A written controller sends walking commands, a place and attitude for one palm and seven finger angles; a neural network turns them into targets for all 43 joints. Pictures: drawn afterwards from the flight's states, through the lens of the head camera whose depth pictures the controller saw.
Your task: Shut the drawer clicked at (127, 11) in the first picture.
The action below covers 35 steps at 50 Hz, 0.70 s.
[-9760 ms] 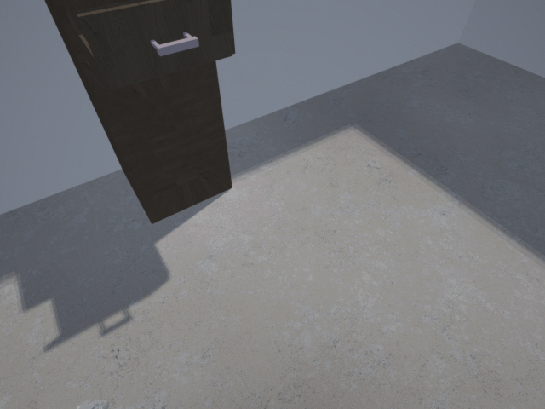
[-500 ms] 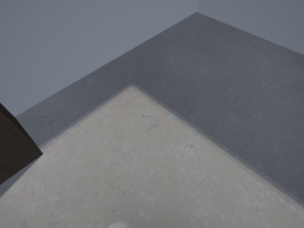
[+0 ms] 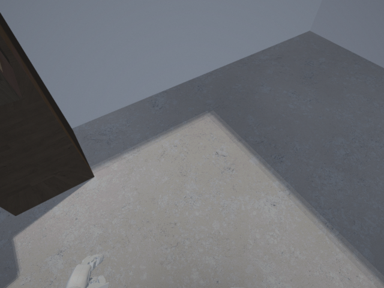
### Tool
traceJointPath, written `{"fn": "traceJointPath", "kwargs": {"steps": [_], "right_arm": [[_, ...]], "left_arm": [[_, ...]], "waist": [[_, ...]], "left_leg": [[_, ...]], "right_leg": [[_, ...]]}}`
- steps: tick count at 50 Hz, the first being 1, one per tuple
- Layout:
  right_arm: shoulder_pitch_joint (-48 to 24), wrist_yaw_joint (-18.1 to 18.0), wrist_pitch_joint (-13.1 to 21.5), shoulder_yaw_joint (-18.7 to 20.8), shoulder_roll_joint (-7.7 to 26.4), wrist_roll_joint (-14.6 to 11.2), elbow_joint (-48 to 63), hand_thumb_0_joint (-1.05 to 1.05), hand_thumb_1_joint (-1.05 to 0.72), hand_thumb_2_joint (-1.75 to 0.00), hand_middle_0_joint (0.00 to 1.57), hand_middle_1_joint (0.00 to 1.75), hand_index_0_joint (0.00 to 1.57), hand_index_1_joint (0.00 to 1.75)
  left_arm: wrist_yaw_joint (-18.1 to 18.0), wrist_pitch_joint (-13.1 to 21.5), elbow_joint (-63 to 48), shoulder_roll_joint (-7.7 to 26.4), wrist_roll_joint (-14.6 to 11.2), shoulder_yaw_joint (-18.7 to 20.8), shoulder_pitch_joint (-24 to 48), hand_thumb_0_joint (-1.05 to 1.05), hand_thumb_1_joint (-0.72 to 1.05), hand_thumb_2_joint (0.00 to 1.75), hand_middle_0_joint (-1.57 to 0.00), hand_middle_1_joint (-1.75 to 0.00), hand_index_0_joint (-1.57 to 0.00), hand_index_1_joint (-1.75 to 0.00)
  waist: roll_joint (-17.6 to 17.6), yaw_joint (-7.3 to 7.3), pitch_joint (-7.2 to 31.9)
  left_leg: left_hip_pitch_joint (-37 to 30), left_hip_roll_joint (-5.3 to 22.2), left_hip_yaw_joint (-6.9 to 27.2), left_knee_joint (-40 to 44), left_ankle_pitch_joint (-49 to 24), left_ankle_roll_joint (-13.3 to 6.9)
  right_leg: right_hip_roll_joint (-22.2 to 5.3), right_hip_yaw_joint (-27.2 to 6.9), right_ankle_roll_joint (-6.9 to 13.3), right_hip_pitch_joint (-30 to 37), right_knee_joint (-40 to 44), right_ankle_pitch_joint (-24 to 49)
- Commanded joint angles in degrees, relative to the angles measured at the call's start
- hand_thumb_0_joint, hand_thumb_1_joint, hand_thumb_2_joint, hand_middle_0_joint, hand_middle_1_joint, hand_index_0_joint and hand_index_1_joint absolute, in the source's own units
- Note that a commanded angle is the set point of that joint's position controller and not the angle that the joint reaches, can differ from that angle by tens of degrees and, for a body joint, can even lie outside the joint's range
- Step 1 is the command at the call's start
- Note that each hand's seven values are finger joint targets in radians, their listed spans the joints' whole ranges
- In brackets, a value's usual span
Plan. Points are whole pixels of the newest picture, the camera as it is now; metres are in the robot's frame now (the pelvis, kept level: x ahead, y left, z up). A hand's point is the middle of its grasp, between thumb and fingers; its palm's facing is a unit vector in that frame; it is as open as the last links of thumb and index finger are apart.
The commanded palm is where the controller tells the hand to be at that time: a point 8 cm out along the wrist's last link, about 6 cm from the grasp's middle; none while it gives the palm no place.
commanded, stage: turn to face it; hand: left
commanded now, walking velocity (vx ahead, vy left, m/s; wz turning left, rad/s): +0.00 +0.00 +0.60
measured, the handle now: out of the picture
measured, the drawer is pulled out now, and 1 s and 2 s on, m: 0.21 0.21 0.21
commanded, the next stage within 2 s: take the last steps up to it in 0.92 s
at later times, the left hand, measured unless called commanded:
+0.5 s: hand out of the picture -0.05 +0.20 -0.17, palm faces +0.34 -0.90 -0.28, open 7.4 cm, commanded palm none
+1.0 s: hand out of the picture -0.01 +0.19 -0.15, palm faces +0.47 -0.84 -0.28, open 7.4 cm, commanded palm none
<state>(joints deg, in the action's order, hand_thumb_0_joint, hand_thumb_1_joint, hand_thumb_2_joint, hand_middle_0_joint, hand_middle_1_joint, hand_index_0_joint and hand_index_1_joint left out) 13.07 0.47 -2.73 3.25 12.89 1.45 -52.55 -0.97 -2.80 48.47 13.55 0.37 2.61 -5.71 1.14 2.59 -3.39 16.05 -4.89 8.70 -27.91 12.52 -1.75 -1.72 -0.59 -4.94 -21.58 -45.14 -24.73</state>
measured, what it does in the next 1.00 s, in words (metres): steps on the spot, turning left: right foot, then left foot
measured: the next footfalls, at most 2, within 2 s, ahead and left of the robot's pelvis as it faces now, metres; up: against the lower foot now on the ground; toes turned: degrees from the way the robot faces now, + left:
right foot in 0.06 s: +0.04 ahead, -0.13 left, +0.00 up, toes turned +2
left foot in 0.52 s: -0.01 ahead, +0.12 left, +0.00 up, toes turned +24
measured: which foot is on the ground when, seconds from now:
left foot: down 0.00-0.06, up 0.08-0.50, down 0.52-0.96, up 0.98-1.00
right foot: up 0.00-0.04, down 0.06-0.52, up 0.54-0.94, down 0.96-1.00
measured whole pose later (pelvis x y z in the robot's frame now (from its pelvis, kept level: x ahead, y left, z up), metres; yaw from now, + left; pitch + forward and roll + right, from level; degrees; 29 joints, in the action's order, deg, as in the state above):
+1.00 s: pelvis +0.00 -0.02 -0.01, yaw +28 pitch -1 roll +1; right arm 12.4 0.1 -2.8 2.6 12.0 0.7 -55.8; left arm -1.1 -0.5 52.8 10.7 1.0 1.3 -10.9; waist 2.8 0.7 -2.5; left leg 16.7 -1.9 3.2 -37.0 20.7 0.4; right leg -2.3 4.7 0.2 -14.9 -33.3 -16.5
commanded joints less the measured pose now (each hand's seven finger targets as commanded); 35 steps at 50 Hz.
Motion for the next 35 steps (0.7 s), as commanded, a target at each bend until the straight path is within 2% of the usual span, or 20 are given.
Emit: {"fn": "traceJointPath", "kwargs": {"steps": [1, 2, 3, 4, 5, 6, 8, 9, 11, 15, 20, 22, 24, 25, 26, 27, 28, 29, 31, 35], "right_arm": [[-2.0, -0.7, 1.1, 3.8, 11.4, -0.6, 4.7, 0.00, -0.90, -0.90, 0.20, 0.30, 0.20, 0.30], [-1.6, -0.3, 1.2, 3.5, 9.1, -1.1, 4.9, 0.00, -0.90, -0.90, 0.20, 0.30, 0.20, 0.30], [-0.2, -0.1, 1.4, 2.8, 5.0, -1.3, 6.2, 0.00, -0.90, -0.90, 0.20, 0.30, 0.20, 0.30], [-0.2, -0.3, 0.8, 3.7, 7.9, -0.4, 6.1, 0.00, -0.90, -0.90, 0.20, 0.30, 0.20, 0.30], [-1.5, 0.0, 0.0, 3.8, 7.7, -0.2, 5.3, 0.00, -0.90, -0.90, 0.20, 0.30, 0.20, 0.30], [-0.9, 0.5, -0.4, 3.8, 7.5, -0.1, 4.3, 0.00, -0.90, -0.90, 0.20, 0.30, 0.20, 0.30], [0.8, 1.2, -0.6, 3.4, 6.4, -0.1, 2.7, 0.00, -0.90, -0.90, 0.20, 0.30, 0.20, 0.30], [1.2, 1.3, -0.6, 3.2, 6.2, -0.1, 2.6, 0.00, -0.90, -0.90, 0.20, 0.30, 0.20, 0.30], [-0.9, 1.3, -0.8, 2.9, 6.3, -0.3, 2.9, 0.00, -0.90, -0.90, 0.20, 0.30, 0.20, 0.30], [-5.6, 1.3, -0.9, 2.2, 5.5, -0.5, 3.6, 0.00, -0.90, -0.90, 0.20, 0.30, 0.20, 0.30], [-9.1, 1.3, -0.1, 1.0, 4.8, -1.0, 4.6, 0.00, -0.90, -0.90, 0.20, 0.30, 0.20, 0.30], [-8.0, 1.1, 0.5, 0.8, 4.6, -1.1, 4.6, 0.00, -0.90, -0.90, 0.20, 0.30, 0.20, 0.30], [-3.9, 0.9, 1.2, 1.1, 6.3, -0.8, 3.7, 0.00, -0.90, -0.90, 0.20, 0.30, 0.20, 0.30], [-0.1, 0.8, 1.8, 2.1, 10.3, -0.5, 2.9, 0.00, -0.90, -0.90, 0.20, 0.30, 0.20, 0.30], [3.2, 0.5, 2.1, 3.7, 17.2, -0.3, 2.7, 0.00, -0.90, -0.90, 0.20, 0.30, 0.20, 0.30], [6.6, 0.0, 1.5, 3.6, 18.2, -1.0, 1.4, 0.00, -0.90, -0.90, 0.20, 0.30, 0.20, 0.30], [5.5, -0.8, 1.9, 3.4, 16.7, -0.8, 1.0, 0.00, -0.90, -0.90, 0.20, 0.30, 0.20, 0.30], [2.5, -1.3, 1.8, 2.8, 14.4, -0.6, 1.7, 0.00, -0.90, -0.90, 0.20, 0.30, 0.20, 0.30], [-3.3, -1.4, 2.1, 1.4, 11.1, -0.4, 3.1, 0.00, -0.90, -0.90, 0.20, 0.30, 0.20, 0.30], [-3.7, -1.3, 2.4, 1.3, 10.7, -0.6, 3.1, 0.00, -0.90, -0.90, 0.20, 0.30, 0.20, 0.30]], "left_arm": [[-0.8, 2.4, -3.8, 6.5, -0.4, 2.1, -6.5, 0.00, 0.90, 0.90, -0.20, -0.30, -0.20, -0.30], [-1.1, 3.1, -3.6, 9.6, 0.1, 2.7, -8.7, 0.00, 0.90, 0.90, -0.20, -0.30, -0.20, -0.30], [-1.6, 3.5, -3.7, 14.6, 1.0, 3.6, -9.3, 0.00, 0.90, 0.90, -0.20, -0.30, -0.20, -0.30], [-1.5, 3.0, -4.4, 14.6, 0.7, 3.1, -8.7, 0.00, 0.90, 0.90, -0.20, -0.30, -0.20, -0.30], [-1.6, 2.9, -4.8, 12.7, 0.5, 3.1, -5.7, 0.00, 0.90, 0.90, -0.20, -0.30, -0.20, -0.30], [-1.3, 2.9, -5.3, 10.8, 0.5, 2.5, -3.0, 0.00, 0.90, 0.90, -0.20, -0.30, -0.20, -0.30], [-1.1, 3.2, -5.6, 7.7, 0.6, 1.7, -0.2, 0.00, 0.90, 0.90, -0.20, -0.30, -0.20, -0.30], [-1.1, 3.5, -5.3, 7.3, 0.6, 1.5, -1.8, 0.00, 0.90, 0.90, -0.20, -0.30, -0.20, -0.30], [-1.1, 3.7, -3.7, 7.8, 0.7, 1.7, -5.9, 0.00, 0.90, 0.90, -0.20, -0.30, -0.20, -0.30], [-1.1, 3.3, -1.9, 9.7, 1.1, 2.3, -9.7, 0.00, 0.90, 0.90, -0.20, -0.30, -0.20, -0.30], [-0.9, 2.7, -0.4, 11.7, 1.4, 3.0, -11.6, 0.00, 0.90, 0.90, -0.20, -0.30, -0.20, -0.30], [-0.9, 2.4, 0.4, 11.8, 1.5, 3.3, -11.6, 0.00, 0.90, 0.90, -0.20, -0.30, -0.20, -0.30], [-0.6, 2.2, 0.7, 11.9, 0.8, 3.4, -11.0, 0.00, 0.90, 0.90, -0.20, -0.30, -0.20, -0.30], [-0.4, 2.0, 0.1, 10.5, 0.3, 3.2, -10.9, 0.00, 0.90, 0.90, -0.20, -0.30, -0.20, -0.30], [0.2, 1.9, -2.1, 6.1, 0.0, 2.1, -11.0, 0.00, 0.90, 0.90, -0.20, -0.30, -0.20, -0.30], [-0.4, 1.2, -3.4, 6.3, 0.7, 1.2, -6.8, 0.00, 0.90, 0.90, -0.20, -0.30, -0.20, -0.30], [-0.9, 0.9, -2.5, 5.4, 0.5, 1.5, -5.8, 0.00, 0.90, 0.90, -0.20, -0.30, -0.20, -0.30], [-0.7, 1.0, -1.5, 6.4, 0.3, 1.7, -4.4, 0.00, 0.90, 0.90, -0.20, -0.30, -0.20, -0.30], [-0.1, 0.9, 0.7, 6.3, 0.4, 1.9, -6.6, 0.00, 0.90, 0.90, -0.20, -0.30, -0.20, -0.30], [0.1, 0.6, 1.7, 5.5, 0.4, 1.5, -8.5, 0.00, 0.90, 0.90, -0.20, -0.30, -0.20, -0.30]], "waist": [[5.7, -3.71, 8.8], [-1.3, -4.72, 9.4], [-17.9, -4.70, 9.0], [-13.0, -4.28, 7.1], [-12.9, -3.29, 4.2], [-11.3, -1.77, 1.5], [-9.7, 0.07, -0.3], [-11.5, -0.46, 1.1], [-12.6, -2.03, 2.1], [-11.6, -3.88, 2.5], [-14.6, -5.43, 3.8], [-15.0, -5.00, 5.1], [-11.8, -2.42, 7.4], [-3.2, -0.02, 10.5], [16.1, 1.37, 12.1], [11.7, 2.78, 11.6], [13.9, 2.31, 11.7], [12.4, 1.68, 7.9], [8.2, -1.69, 4.4], [5.9, -2.20, 4.7]], "left_leg": [[0.2, 11.6, 15.8, 0.3, -20.1, -4.7], [8.2, 8.1, 12.4, -5.3, -9.4, -1.3], [19.9, -0.7, -0.8, -19.1, 15.9, 3.8], [18.0, 0.8, -1.7, -30.9, 21.3, 4.0], [16.6, 2.5, -1.0, -37.2, 19.2, 3.8], [17.3, 3.5, -2.0, -41.3, 15.0, 4.1], [17.4, 5.2, -4.7, -43.6, 8.8, 5.2], [17.6, 5.1, -5.5, -43.2, 8.1, 5.8], [17.8, 5.6, -6.6, -41.6, 8.6, 6.5], [16.3, 6.1, -9.4, -33.5, 11.4, 6.9], [9.2, 5.7, -13.4, -19.1, 13.2, 5.4], [5.3, 5.3, -14.3, -12.3, 12.1, 4.5], [-4.3, 4.8, -15.2, 0.6, 1.5, 3.4], [-16.1, 10.4, -9.1, 5.2, -10.2, 1.1], [-25.1, 27.2, 12.1, 5.5, -35.3, -7.2], [-21.5, 30.6, 11.5, 4.9, -40.9, -11.1], [-20.2, 28.1, 10.5, 4.7, -40.8, -11.0], [-16.0, 25.2, 7.4, 5.0, -38.0, -10.5], [-10.5, 20.2, 1.8, 6.2, -33.8, -8.1], [-9.2, 18.5, 0.7, 8.2, -27.4, -7.9]], "right_leg": [[0.9, 1.0, 0.8, 13.2, 19.5, 10.8], [-5.5, -4.8, 2.3, 22.2, 26.7, 13.3], [-22.9, -21.6, 8.9, 27.5, 30.1, 18.9], [-28.0, -21.0, 13.7, 17.0, 30.1, 18.0], [-24.4, -19.4, 13.5, 10.4, 31.3, 13.5], [-20.5, -14.4, 12.3, 8.4, 30.9, 12.1], [-16.0, -4.0, 10.4, 8.7, 28.2, 20.1], [-15.2, -2.0, 10.1, 11.2, 27.0, 25.7], [-15.7, -0.1, 10.5, 14.7, 25.5, 33.2], [-17.3, 2.5, 11.5, 17.9, 24.0, 37.6], [-18.7, 4.6, 11.8, 17.9, 20.9, 41.4], [-19.1, 5.4, 11.0, 17.9, 18.4, 41.7], [-17.4, 9.0, 7.5, 14.8, 11.3, 38.9], [-15.1, 11.3, 4.4, 5.7, 1.0, 30.0], [-6.8, 11.9, -0.1, -11.6, -12.0, -9.0], [-6.5, 6.0, 0.3, -11.9, -17.6, -14.9], [-6.3, 3.1, 0.2, -12.8, -20.4, -12.9], [-6.4, 2.0, 0.2, -12.6, -22.1, -9.1], [-6.0, 2.1, 0.0, -9.5, -21.9, -2.3], [-4.6, 3.0, -0.5, -6.3, -15.8, 0.6]]}}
